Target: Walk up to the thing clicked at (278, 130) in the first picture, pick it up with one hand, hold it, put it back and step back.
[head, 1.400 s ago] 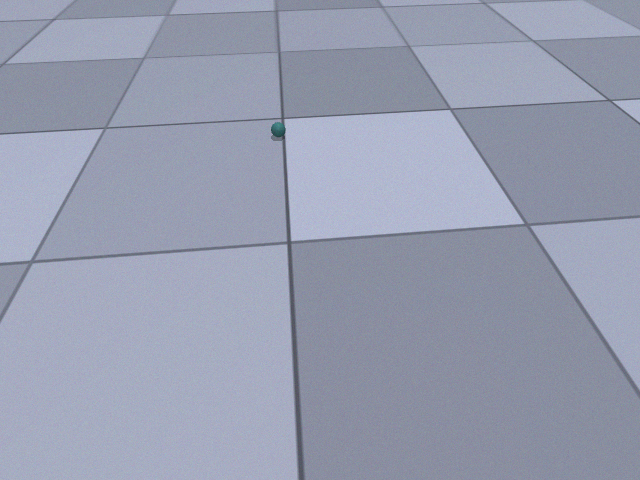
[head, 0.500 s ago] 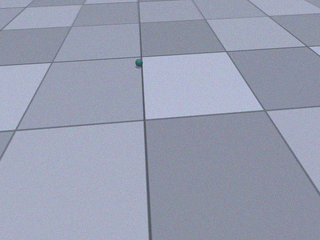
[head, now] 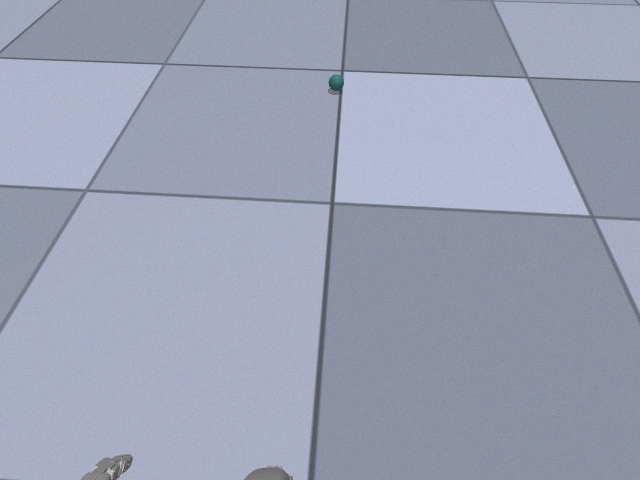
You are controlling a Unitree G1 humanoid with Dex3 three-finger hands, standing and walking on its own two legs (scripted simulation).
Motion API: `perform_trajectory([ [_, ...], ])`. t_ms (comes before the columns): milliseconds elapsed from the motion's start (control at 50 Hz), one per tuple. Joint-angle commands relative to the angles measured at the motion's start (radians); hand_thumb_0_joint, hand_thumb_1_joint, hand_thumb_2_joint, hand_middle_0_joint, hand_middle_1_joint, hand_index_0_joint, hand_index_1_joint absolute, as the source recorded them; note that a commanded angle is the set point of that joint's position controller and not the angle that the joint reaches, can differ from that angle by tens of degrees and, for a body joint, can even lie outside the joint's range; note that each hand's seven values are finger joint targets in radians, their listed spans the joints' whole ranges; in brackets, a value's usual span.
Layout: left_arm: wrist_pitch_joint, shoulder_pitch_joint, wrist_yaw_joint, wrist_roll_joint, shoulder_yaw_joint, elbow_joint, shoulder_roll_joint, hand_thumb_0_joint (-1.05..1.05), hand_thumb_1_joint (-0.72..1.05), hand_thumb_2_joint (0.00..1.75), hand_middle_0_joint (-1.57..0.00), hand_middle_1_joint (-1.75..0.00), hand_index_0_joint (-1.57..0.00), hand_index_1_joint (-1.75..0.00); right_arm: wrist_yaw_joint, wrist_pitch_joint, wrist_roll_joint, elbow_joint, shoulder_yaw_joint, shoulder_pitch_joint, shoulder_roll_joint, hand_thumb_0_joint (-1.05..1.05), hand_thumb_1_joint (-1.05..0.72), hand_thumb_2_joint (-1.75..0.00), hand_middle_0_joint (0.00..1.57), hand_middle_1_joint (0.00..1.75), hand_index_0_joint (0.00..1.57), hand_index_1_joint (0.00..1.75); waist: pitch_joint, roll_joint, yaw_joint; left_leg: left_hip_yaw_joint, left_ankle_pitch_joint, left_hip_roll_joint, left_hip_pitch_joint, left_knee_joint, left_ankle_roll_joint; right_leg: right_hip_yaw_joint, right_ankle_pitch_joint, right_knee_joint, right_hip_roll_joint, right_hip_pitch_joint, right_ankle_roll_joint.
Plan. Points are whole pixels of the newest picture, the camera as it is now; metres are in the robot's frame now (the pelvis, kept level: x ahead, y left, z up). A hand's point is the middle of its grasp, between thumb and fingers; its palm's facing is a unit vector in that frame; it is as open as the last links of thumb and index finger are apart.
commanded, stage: walk up
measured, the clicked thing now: (336, 82) +2.16 -0.04 -0.73
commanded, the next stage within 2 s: stand in 1.94 s
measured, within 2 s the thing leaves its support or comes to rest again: neither
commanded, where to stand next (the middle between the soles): +0.06 +0.01 m, yaw +26 degrees
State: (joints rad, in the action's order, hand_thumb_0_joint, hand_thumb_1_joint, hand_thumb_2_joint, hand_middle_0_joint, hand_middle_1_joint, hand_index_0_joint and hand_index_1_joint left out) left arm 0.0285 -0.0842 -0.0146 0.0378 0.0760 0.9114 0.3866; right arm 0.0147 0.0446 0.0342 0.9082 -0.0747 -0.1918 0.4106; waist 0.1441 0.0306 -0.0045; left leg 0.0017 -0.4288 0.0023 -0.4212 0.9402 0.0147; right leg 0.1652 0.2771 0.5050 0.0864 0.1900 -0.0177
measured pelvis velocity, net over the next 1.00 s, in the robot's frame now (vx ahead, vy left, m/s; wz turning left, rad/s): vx -0.01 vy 0.00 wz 0.45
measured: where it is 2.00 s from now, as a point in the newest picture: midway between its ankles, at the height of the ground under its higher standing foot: outside the picture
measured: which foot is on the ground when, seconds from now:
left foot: up 0.00-0.12, down 0.14-0.52, up 0.54-0.80, down 0.82-1.00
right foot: down 0.00-0.14, up 0.16-0.48, down 0.50-1.00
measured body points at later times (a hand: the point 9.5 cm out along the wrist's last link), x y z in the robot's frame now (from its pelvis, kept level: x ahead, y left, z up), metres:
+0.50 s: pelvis +0.01 +0.00 -0.03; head +0.05 +0.02 +0.42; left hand +0.00 +0.35 -0.14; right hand +0.18 -0.29 -0.12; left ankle +0.02 +0.16 -0.74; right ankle +0.04 -0.13 -0.74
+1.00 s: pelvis -0.01 +0.00 -0.02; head +0.00 +0.02 +0.43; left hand -0.10 +0.31 -0.14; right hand +0.21 -0.23 -0.11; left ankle -0.03 +0.11 -0.74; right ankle +0.05 -0.14 -0.71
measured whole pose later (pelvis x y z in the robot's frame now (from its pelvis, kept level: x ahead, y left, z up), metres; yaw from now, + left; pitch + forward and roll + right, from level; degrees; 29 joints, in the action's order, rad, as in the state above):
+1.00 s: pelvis -0.01 +0.00 -0.02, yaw +26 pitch -3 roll +0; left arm 0.03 -0.27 -0.01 0.00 0.06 0.87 0.41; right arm 0.00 -0.03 0.03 0.85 -0.02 -0.23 0.36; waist 0.10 0.05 -0.03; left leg -0.04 -0.29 0.04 -0.30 0.65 -0.03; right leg 0.02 0.53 0.87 0.08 0.34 -0.02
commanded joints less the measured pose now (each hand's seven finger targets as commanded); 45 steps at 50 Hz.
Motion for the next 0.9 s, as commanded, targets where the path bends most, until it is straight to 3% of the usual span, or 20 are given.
perform_trajectory([
  [0, -0.029, 0.044, 0.002, 0.017, 0.063, -0.130, 0.249, 0.00, 0.90, 0.90, -0.20, -0.30, -0.20, -0.30, 0.013, -0.028, -0.015, -0.100, -0.052, -0.058, 0.167, 0.00, -0.90, -0.90, 0.20, 0.30, 0.20, 0.30, -0.171, 0.135, -0.010, -0.007, 0.027, -0.061, -0.012, -0.093, -0.015, -0.112, -0.281, -0.077, 0.220, -0.107, -0.165],
  [60, -0.010, 0.041, -0.018, 0.010, 0.072, -0.155, 0.277, 0.00, 0.90, 0.90, -0.20, -0.30, -0.20, -0.30, 0.006, -0.046, -0.016, -0.089, -0.059, -0.110, 0.170, 0.00, -0.90, -0.90, 0.20, 0.30, 0.20, 0.30, -0.170, 0.163, 0.000, 0.055, 0.083, -0.035, 0.126, -0.290, -0.012, -0.072, -0.129, 0.008, 0.233, -0.023, -0.151],
  [100, 0.016, 0.016, -0.026, -0.005, 0.063, -0.167, 0.225, 0.00, 0.90, 0.90, -0.20, -0.30, -0.20, -0.30, -0.016, -0.070, -0.009, -0.048, -0.078, -0.227, 0.205, 0.00, -0.90, -0.90, 0.20, 0.30, 0.20, 0.30, -0.188, 0.002, 0.046, 0.074, 0.212, 0.028, 0.313, -0.481, -0.019, 0.001, 0.009, 0.297, 0.142, 0.099, -0.092],
  [120, 0.027, -0.025, -0.031, -0.011, 0.044, -0.181, 0.146, 0.00, 0.90, 0.90, -0.20, -0.30, -0.20, -0.30, -0.030, -0.081, 0.006, -0.064, -0.098, -0.233, 0.296, 0.00, -0.90, -0.90, 0.20, 0.30, 0.20, 0.30, -0.140, -0.240, 0.053, -0.205, 0.269, -0.118, 0.341, -0.598, -0.092, 0.022, 0.258, 0.512, 0.031, 0.279, -0.034],
  [140, 0.036, -0.033, -0.029, -0.006, 0.037, -0.211, 0.123, 0.00, 0.90, 0.90, -0.20, -0.30, -0.20, -0.30, -0.044, -0.092, 0.021, -0.111, -0.108, -0.191, 0.398, 0.00, -0.90, -0.90, 0.20, 0.30, 0.20, 0.30, -0.134, -0.343, 0.014, -0.647, 0.381, -0.345, 0.295, -0.629, -0.193, -0.103, 0.412, 0.631, -0.065, 0.427, 0.011],
  [160, 0.044, -0.011, -0.019, -0.010, 0.063, -0.202, 0.216, 0.00, 0.90, 0.90, -0.20, -0.30, -0.20, -0.30, -0.052, -0.095, 0.002, -0.132, -0.107, -0.148, 0.418, 0.00, -0.90, -0.90, 0.20, 0.30, 0.20, 0.30, -0.120, -0.224, 0.020, -0.721, 0.266, -0.392, 0.174, -0.665, -0.293, -0.241, 0.363, 0.645, -0.008, 0.335, 0.012],
  [180, 0.036, 0.002, -0.017, -0.017, 0.060, -0.198, 0.239, 0.00, 0.90, 0.90, -0.20, -0.30, -0.20, -0.30, -0.060, -0.102, -0.004, -0.147, -0.104, -0.075, 0.410, 0.00, -0.90, -0.90, 0.20, 0.30, 0.20, 0.30, -0.080, -0.224, -0.007, -0.713, 0.258, -0.382, 0.127, -0.656, -0.310, -0.264, 0.327, 0.649, 0.018, 0.322, 0.011],
  [240, 0.035, -0.095, -0.015, -0.030, 0.062, -0.150, 0.217, 0.00, 0.90, 0.90, -0.20, -0.30, -0.20, -0.30, -0.075, -0.105, -0.009, -0.164, -0.064, -0.081, 0.276, 0.00, -0.90, -0.90, 0.20, 0.30, 0.20, 0.30, -0.162, -0.220, -0.026, -0.326, 0.515, -0.205, 0.261, -0.479, -0.217, -0.226, 0.194, 0.595, 0.017, 0.342, -0.005],
  [340, 0.028, -0.037, -0.013, -0.016, 0.061, -0.188, 0.192, 0.00, 0.90, 0.90, -0.20, -0.30, -0.20, -0.30, -0.078, -0.097, -0.002, -0.187, -0.066, -0.169, 0.283, 0.00, -0.90, -0.90, 0.20, 0.30, 0.20, 0.30, -0.181, -0.175, 0.029, -0.368, 0.596, -0.203, 0.192, -0.433, -0.251, -0.183, 0.244, 0.463, -0.033, 0.247, 0.012],
  [420, 0.006, -0.126, -0.003, -0.026, 0.060, -0.167, 0.165, 0.00, 0.90, 0.90, -0.20, -0.30, -0.20, -0.30, -0.070, -0.081, -0.002, -0.225, -0.058, -0.096, 0.287, 0.00, -0.90, -0.90, 0.20, 0.30, 0.20, 0.30, -0.203, -0.218, -0.006, -0.361, 0.598, -0.177, 0.085, -0.348, -0.244, -0.146, 0.198, 0.282, -0.075, 0.104, -0.010],
  [460, -0.015, -0.225, 0.007, -0.022, 0.067, -0.130, 0.165, 0.00, 0.90, 0.90, -0.20, -0.30, -0.20, -0.30, -0.064, -0.063, -0.018, -0.249, -0.042, -0.037, 0.248, 0.00, -0.90, -0.90, 0.20, 0.30, 0.20, 0.30, -0.230, -0.149, -0.065, -0.294, 0.514, -0.098, 0.034, -0.218, -0.173, -0.125, 0.020, 0.013, -0.094, -0.035, -0.032],
  [500, -0.035, -0.215, 0.013, 0.002, 0.097, -0.155, 0.323, 0.00, 0.90, 0.90, -0.20, -0.30, -0.20, -0.30, -0.068, -0.058, -0.037, -0.269, -0.009, -0.050, 0.136, 0.00, -0.90, -0.90, 0.20, 0.30, 0.20, 0.30, -0.169, 0.196, -0.063, -0.146, 0.006, 0.137, -0.234, 0.051, -0.052, -0.606, -0.050, -0.161, 0.247, -0.105, -0.130],
  [540, -0.035, -0.060, 0.011, -0.009, 0.097, -0.193, 0.356, 0.00, 0.90, 0.90, -0.20, -0.30, -0.20, -0.30, -0.085, -0.056, -0.024, -0.220, -0.036, -0.115, 0.217, 0.00, -0.90, -0.90, 0.20, 0.30, 0.20, 0.30, -0.142, 0.210, -0.009, -0.148, -0.221, 0.038, -0.188, 0.267, -0.033, -0.773, -0.063, -0.219, 0.427, 0.050, -0.323],
  [600, -0.053, -0.064, 0.016, -0.011, 0.071, -0.180, 0.264, 0.00, 0.90, 0.90, -0.20, -0.30, -0.20, -0.30, -0.051, -0.061, -0.026, -0.170, -0.045, -0.095, 0.232, 0.00, -0.90, -0.90, 0.20, 0.30, 0.20, 0.30, -0.052, 0.097, -0.005, -0.111, -0.056, 0.033, -0.149, 0.207, -0.026, -0.384, -0.125, -0.112, 0.208, 0.062, -0.199],
  [700, -0.067, -0.198, 0.012, 0.005, 0.074, -0.163, 0.277, 0.00, 0.90, 0.90, -0.20, -0.30, -0.20, -0.30, -0.017, -0.068, -0.019, -0.181, -0.021, -0.038, 0.167, 0.00, -0.90, -0.90, 0.20, 0.30, 0.20, 0.30, -0.112, 0.188, -0.067, -0.027, -0.052, 0.018, -0.110, -0.102, -0.017, -0.287, -0.207, -0.060, 0.180, -0.110, -0.196],
  [780, -0.047, -0.162, 0.002, -0.019, 0.059, -0.189, 0.272, 0.00, 0.90, 0.90, -0.20, -0.30, -0.20, -0.30, -0.020, -0.090, -0.018, -0.133, -0.028, -0.105, 0.150, 0.00, -0.90, -0.90, 0.20, 0.30, 0.20, 0.30, -0.164, 0.151, -0.010, 0.043, 0.157, 0.054, 0.187, -0.436, -0.033, -0.205, -0.315, 0.106, 0.174, 0.020, -0.161],
  [820, -0.040, -0.185, 0.005, -0.028, 0.021, -0.194, 0.171, 0.00, 0.90, 0.90, -0.20, -0.30, -0.20, -0.30, -0.032, -0.103, -0.006, -0.115, -0.049, -0.147, 0.205, 0.00, -0.90, -0.90, 0.20, 0.30, 0.20, 0.30, -0.219, -0.071, 0.016, -0.160, 0.267, -0.050, 0.387, -0.519, -0.090, -0.126, -0.110, 0.358, 0.091, 0.193, -0.059],
  [840, -0.033, -0.187, 0.002, -0.040, 0.005, -0.209, 0.108, 0.00, 0.90, 0.90, -0.20, -0.30, -0.20, -0.30, -0.037, -0.110, 0.007, -0.145, -0.053, -0.097, 0.264, 0.00, -0.90, -0.90, 0.20, 0.30, 0.20, 0.30, -0.209, -0.258, -0.014, -0.530, 0.313, -0.276, 0.408, -0.581, -0.174, -0.098, 0.272, 0.442, -0.033, 0.376, 0.005],
  [860, -0.020, -0.154, 0.020, -0.040, 0.035, -0.180, 0.202, 0.00, 0.90, 0.90, -0.20, -0.30, -0.20, -0.30, -0.038, -0.107, -0.008, -0.147, -0.061, -0.087, 0.327, 0.00, -0.90, -0.90, 0.20, 0.30, 0.20, 0.30, -0.184, -0.197, 0.025, -0.583, 0.118, -0.347, 0.196, -0.612, -0.295, -0.206, 0.378, 0.460, 0.004, 0.245, 0.001],
  [880, -0.021, -0.145, 0.018, -0.038, 0.036, -0.168, 0.233, 0.00, 0.90, 0.90, -0.20, -0.30, -0.20, -0.30, -0.039, -0.102, -0.011, -0.147, -0.060, -0.030, 0.311, 0.00, -0.90, -0.90, 0.20, 0.30, 0.20, 0.30, -0.119, -0.179, 0.007, -0.568, 0.054, -0.336, 0.103, -0.624, -0.318, -0.207, 0.355, 0.481, 0.021, 0.212, -0.006],
])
